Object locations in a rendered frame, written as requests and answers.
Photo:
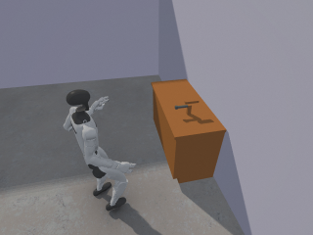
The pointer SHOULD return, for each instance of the robot left hand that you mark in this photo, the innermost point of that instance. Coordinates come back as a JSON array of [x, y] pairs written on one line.
[[98, 103]]

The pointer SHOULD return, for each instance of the right robot upper arm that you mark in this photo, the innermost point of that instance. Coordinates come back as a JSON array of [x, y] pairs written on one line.
[[89, 135]]

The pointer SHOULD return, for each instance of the humanoid robot torso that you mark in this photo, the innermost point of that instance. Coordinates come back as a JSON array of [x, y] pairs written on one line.
[[77, 128]]

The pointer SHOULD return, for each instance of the left robot forearm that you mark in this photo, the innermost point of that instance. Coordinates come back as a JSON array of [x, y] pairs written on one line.
[[90, 112]]

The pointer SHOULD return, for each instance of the left robot upper arm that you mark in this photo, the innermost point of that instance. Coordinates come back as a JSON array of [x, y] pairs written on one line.
[[67, 126]]

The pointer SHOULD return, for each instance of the left robot foot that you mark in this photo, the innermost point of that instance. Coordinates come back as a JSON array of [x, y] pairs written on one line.
[[105, 187]]

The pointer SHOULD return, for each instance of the counter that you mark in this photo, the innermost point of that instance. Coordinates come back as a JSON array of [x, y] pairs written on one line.
[[191, 137]]

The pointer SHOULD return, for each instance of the tap lever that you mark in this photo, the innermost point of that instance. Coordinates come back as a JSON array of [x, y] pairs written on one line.
[[181, 107]]

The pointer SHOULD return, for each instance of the right robot forearm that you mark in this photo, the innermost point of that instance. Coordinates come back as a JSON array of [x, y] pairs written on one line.
[[108, 163]]

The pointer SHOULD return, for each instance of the robot right hand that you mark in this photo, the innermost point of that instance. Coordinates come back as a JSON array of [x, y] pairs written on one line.
[[124, 167]]

